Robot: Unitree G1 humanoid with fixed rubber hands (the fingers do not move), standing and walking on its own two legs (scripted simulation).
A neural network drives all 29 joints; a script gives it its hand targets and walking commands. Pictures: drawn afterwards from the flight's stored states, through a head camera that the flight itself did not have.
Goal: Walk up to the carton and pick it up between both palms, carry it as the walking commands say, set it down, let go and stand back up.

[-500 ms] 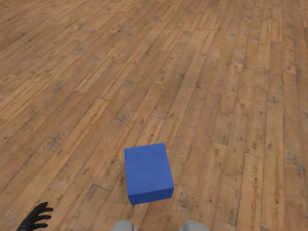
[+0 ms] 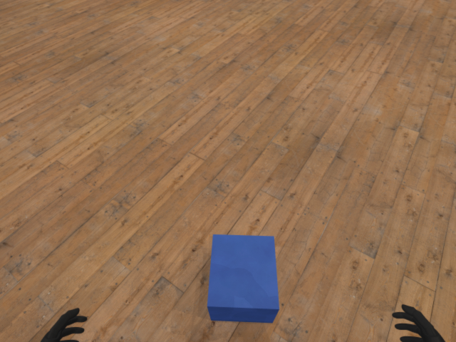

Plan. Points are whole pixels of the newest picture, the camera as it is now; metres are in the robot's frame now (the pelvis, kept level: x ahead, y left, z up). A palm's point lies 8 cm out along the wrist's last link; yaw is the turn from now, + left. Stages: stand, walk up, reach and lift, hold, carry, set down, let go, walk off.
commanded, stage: walk up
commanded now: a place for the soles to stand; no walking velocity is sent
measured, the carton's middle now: (242, 278) +0.45 -0.01 -0.65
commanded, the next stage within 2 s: reach and lift in 1.36 s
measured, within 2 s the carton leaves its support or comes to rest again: neither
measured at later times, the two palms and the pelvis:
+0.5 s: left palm out of the picture +0.08 +0.30 -0.10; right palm out of the picture +0.09 -0.38 -0.07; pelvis -0.02 -0.04 +0.00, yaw +1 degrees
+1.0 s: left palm out of the picture +0.10 +0.28 -0.08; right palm out of the picture +0.09 -0.37 -0.08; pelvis -0.02 -0.05 +0.01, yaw +2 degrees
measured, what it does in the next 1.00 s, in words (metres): stands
